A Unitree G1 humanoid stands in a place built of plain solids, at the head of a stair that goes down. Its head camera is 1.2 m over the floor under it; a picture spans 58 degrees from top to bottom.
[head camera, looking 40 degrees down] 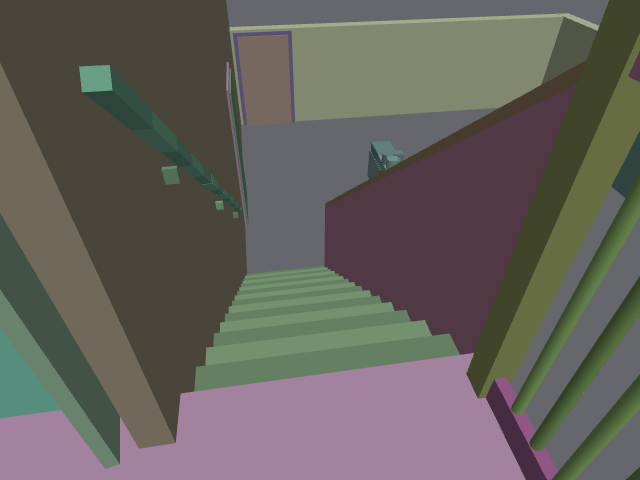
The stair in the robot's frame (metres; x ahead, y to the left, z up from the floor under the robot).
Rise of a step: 0.17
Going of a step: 0.21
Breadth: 0.98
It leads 9 degrees to the left of straight ahead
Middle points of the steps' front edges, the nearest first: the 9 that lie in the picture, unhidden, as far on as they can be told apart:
0.78 -0.06 0.00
0.99 -0.03 -0.17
1.19 0.00 -0.34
1.40 0.04 -0.51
1.61 0.07 -0.67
1.81 0.10 -0.84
2.02 0.13 -1.01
2.22 0.17 -1.18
2.43 0.20 -1.35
